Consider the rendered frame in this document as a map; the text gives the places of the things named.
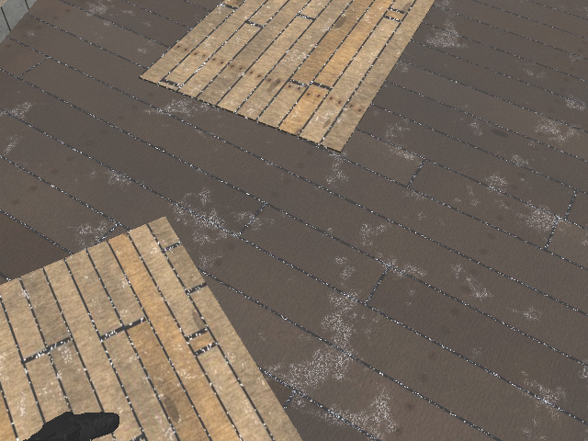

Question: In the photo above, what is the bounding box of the robot left hand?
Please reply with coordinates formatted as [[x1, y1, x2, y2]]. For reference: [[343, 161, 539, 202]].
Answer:
[[23, 412, 119, 441]]

